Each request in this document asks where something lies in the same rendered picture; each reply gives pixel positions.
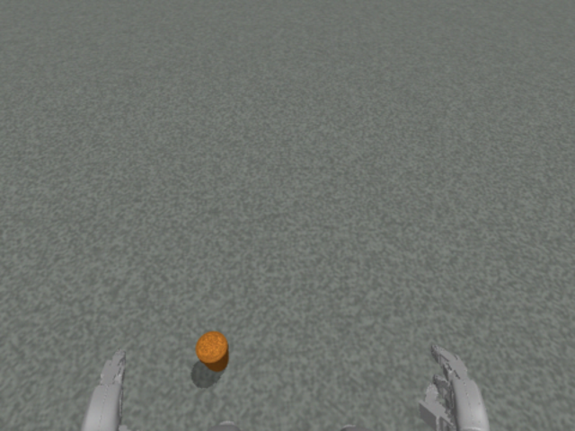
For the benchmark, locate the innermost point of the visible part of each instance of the right robot hand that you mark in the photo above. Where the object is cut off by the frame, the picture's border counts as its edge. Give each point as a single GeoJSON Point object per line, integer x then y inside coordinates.
{"type": "Point", "coordinates": [464, 408]}

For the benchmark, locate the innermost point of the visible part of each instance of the left robot hand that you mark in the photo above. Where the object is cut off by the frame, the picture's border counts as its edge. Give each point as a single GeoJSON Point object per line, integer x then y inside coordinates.
{"type": "Point", "coordinates": [104, 407]}

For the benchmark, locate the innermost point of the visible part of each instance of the cup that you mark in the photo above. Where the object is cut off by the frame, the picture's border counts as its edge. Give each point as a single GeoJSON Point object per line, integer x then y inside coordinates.
{"type": "Point", "coordinates": [212, 350]}

